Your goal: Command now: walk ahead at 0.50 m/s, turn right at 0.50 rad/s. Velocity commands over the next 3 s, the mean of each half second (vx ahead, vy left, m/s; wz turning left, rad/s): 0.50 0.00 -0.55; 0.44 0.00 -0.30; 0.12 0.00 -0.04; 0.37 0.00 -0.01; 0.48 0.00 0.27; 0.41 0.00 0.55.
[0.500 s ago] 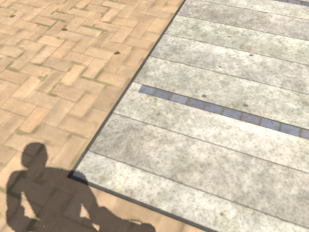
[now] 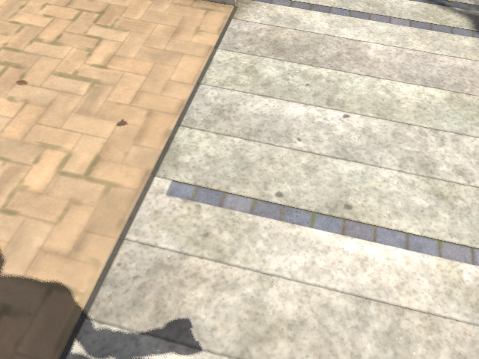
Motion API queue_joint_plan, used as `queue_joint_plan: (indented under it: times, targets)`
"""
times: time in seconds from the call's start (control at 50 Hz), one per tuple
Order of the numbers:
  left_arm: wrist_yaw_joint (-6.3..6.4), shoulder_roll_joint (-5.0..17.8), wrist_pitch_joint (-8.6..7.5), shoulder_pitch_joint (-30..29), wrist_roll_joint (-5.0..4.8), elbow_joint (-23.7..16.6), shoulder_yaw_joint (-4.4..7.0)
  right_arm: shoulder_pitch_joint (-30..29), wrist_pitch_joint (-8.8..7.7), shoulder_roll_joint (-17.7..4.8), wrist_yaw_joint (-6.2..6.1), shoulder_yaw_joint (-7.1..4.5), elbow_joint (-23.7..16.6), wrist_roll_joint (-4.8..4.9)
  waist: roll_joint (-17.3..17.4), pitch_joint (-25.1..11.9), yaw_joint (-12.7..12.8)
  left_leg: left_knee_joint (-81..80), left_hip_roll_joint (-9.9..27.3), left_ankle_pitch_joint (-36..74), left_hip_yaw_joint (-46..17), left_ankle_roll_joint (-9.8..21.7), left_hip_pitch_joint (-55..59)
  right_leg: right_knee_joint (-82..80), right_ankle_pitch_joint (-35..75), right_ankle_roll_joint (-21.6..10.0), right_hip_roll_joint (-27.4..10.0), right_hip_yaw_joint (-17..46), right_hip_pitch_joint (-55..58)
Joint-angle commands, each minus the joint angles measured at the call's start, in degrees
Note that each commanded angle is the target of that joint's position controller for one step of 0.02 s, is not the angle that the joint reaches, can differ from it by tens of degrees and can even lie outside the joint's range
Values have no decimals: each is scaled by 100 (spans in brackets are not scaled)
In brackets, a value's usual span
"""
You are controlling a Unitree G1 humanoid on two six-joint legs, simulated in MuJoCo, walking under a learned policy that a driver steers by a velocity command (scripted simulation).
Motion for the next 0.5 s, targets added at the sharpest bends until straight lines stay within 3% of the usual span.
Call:
queue_joint_plan:
  times: [0.02, 0.08, 0.18, 0.24, 0.3, 0.36, 0.38, 0.4, 0.42, 0.44, 0.46, 0.48, 0.5]
  targets:
    - [-123, 159, 124, 197, 107, -321, 54, 589, -143, -492, -35, -138, -46, 81, 794, -155, -139, -1648, 1548, 369, -1405, 477, 968, 333, 455, 119, -488, 173, -1178]
    - [-198, 137, 209, -273, 117, -526, 55, 826, -231, -596, -34, -187, 78, 133, 664, -93, -118, -1789, 1544, 925, -837, 550, 1096, 277, 945, 220, -577, 129, -1644]
    - [-290, 96, 217, -1222, 104, -884, -9, 1146, -204, -630, -19, -202, 256, 87, 615, 170, -259, -1830, 1417, 1384, -43, 553, 1276, -825, 1841, 307, -580, -65, -1993]
    - [-354, 38, 194, -1817, 123, -1106, -83, 1330, -183, -758, -42, -234, 336, 88, 636, 292, -415, -1783, 1481, 1594, 304, 508, 1454, -1735, 2115, 204, -535, -384, -1735]
    - [-385, 83, 179, -2191, 148, -1295, -99, 1591, -107, -873, -81, -270, 463, 77, 622, 383, -524, -1558, 1625, 2072, 544, 455, 1963, -2291, 1697, -4, -430, -666, -1603]
    - [-334, 176, 182, -2017, 179, -1315, -49, 1623, 14, -1070, -126, -313, 535, 63, 775, 158, -374, -648, 1667, 4227, 864, 344, 2341, -2613, 838, -319, 9, -1010, -938]
    - [-298, 255, 165, -1643, 181, -1228, 0, 1614, 71, -1174, -132, -339, 549, 62, 820, -91, -198, 42, 1669, 4978, 934, 328, 2401, -2705, 542, -457, 239, -1081, -482]
    - [-247, 365, 113, -978, 189, -1037, 76, 1579, 131, -1244, -127, -355, 531, 78, 753, -497, 85, 1083, 1630, 5026, 998, 288, 2232, -2992, 502, -610, 476, -1075, 306]
    - [-159, 631, 61, 14, 247, -715, 212, 1490, 157, -1209, -112, -340, 432, 84, 405, -1068, 538, 2572, 1501, 3904, 1067, 99, 1328, -3391, 611, -833, 346, -611, 1773]
    - [-77, 1402, 58, 300, 283, -717, 413, 1707, 113, -551, -10, -182, 2, 180, -916, -1760, 362, 4710, 778, -221, 998, -251, -1231, -3497, 238, -1586, -1469, 2108, 3914]
    - [-32, 1548, 124, 362, 79, -861, 442, 1123, 33, -823, 42, -248, -241, 96, -571, -2023, 457, 5665, 27, -2180, -172, -394, -2371, -4501, 527, -1896, -2093, 4250, 4137]
    - [9, 1456, 163, 196, 34, -752, 413, 471, -13, -873, 68, -255, -426, 102, -34, -1145, 460, 5616, 368, -1542, -619, -324, -2891, -4610, 1099, -1699, -1880, 3250, 3613]
    - [36, 1144, 148, -93, -12, -716, 331, 566, -70, -768, 67, -202, -400, 144, 132, -581, 170, 5070, 587, -1010, -609, -287, -2662, -4636, 1786, -1488, -1707, 2549, 2775]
